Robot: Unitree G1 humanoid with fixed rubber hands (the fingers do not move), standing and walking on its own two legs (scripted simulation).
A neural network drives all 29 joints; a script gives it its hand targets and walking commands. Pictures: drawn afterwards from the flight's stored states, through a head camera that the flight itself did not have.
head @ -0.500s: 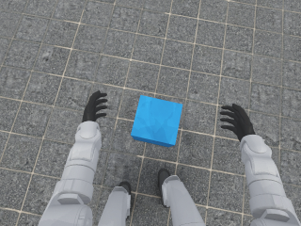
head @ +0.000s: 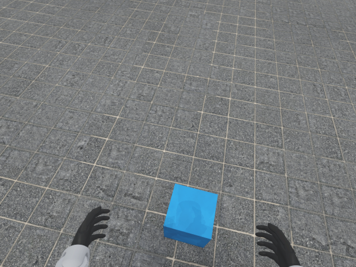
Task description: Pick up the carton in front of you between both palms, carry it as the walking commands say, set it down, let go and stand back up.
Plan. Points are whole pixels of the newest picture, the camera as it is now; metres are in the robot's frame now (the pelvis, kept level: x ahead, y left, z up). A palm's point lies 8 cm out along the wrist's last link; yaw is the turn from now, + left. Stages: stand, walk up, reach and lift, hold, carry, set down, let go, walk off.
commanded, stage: let go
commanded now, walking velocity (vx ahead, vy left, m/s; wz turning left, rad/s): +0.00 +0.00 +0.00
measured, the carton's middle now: (189, 216) +0.40 -0.08 -0.65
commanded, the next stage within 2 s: stand in 0.54 s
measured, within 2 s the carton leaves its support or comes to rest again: neither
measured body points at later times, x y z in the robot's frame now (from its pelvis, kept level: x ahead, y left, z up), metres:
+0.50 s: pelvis +0.01 +0.00 +0.00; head +0.01 +0.00 +0.45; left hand +0.18 +0.24 -0.08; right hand +0.18 -0.24 -0.07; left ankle -0.05 +0.11 -0.74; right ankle +0.01 -0.12 -0.74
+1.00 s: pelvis +0.02 -0.02 +0.00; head +0.03 -0.04 +0.45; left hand +0.13 +0.28 -0.09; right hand +0.17 -0.30 -0.11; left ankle -0.05 +0.11 -0.74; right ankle +0.01 -0.12 -0.74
